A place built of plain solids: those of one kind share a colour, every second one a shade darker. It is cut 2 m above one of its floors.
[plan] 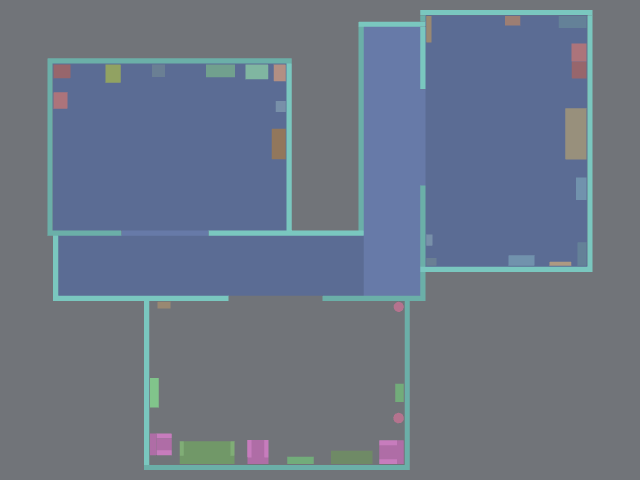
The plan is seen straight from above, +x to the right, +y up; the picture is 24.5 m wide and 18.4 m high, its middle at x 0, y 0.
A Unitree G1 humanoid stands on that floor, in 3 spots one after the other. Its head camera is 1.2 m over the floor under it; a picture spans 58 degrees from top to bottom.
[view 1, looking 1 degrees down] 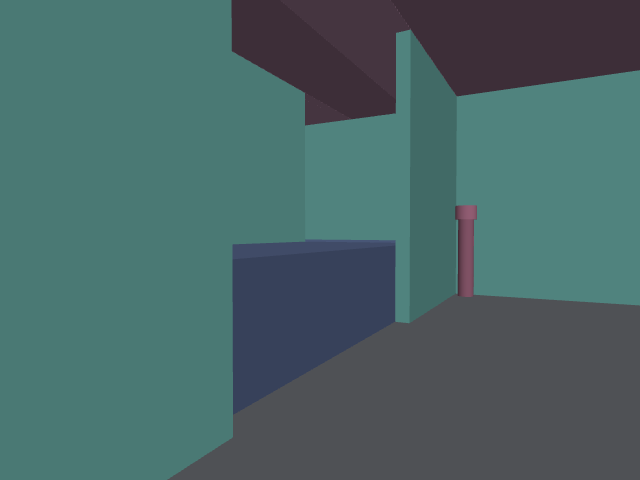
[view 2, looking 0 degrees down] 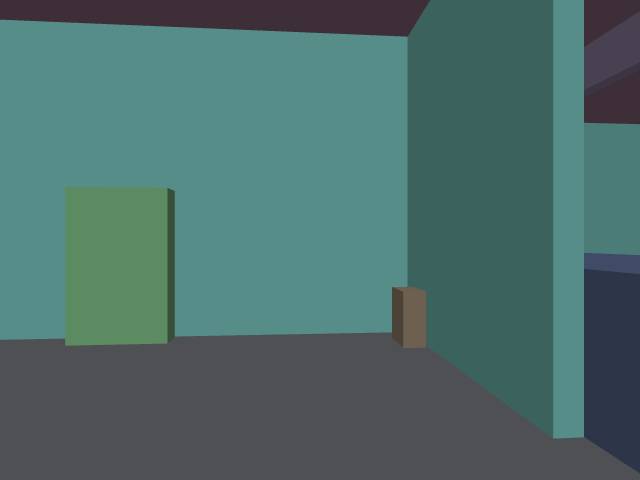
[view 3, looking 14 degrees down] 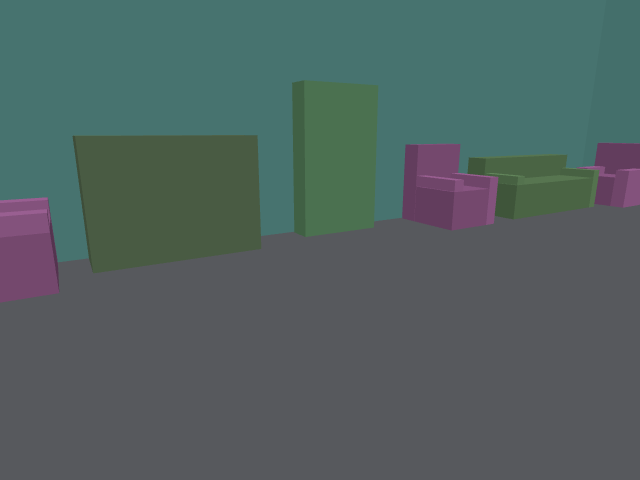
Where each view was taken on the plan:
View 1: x -5.49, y -3.97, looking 28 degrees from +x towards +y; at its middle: floor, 10.01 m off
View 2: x -1.03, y -3.97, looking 175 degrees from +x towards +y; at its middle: wall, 5.54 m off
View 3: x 2.17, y -3.97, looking -121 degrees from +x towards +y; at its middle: ground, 4.96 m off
